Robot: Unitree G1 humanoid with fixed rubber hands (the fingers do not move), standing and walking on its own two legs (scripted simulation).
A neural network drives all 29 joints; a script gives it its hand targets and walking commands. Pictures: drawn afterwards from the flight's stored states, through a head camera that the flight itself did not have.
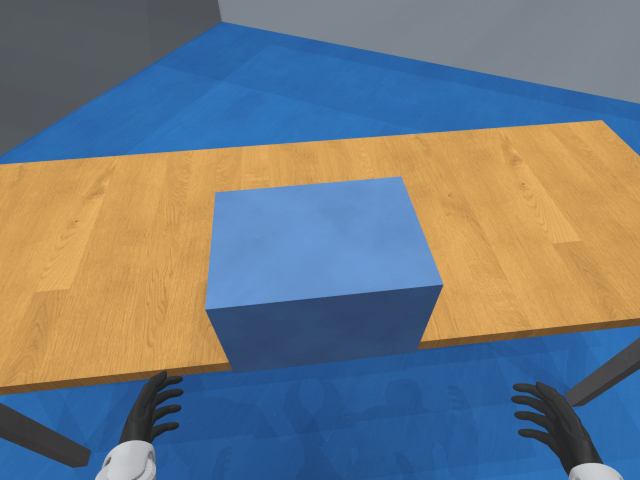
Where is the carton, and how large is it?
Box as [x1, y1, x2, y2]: [205, 176, 443, 373]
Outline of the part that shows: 401,176 215,192 205,310 234,373 414,352 416,350 443,284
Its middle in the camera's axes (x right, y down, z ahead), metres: +0.00 +0.06 +0.62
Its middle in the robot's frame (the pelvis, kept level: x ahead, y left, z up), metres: +0.41 +0.04 -0.03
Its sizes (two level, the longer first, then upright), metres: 0.294 0.209 0.196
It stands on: a table, 0.65 m high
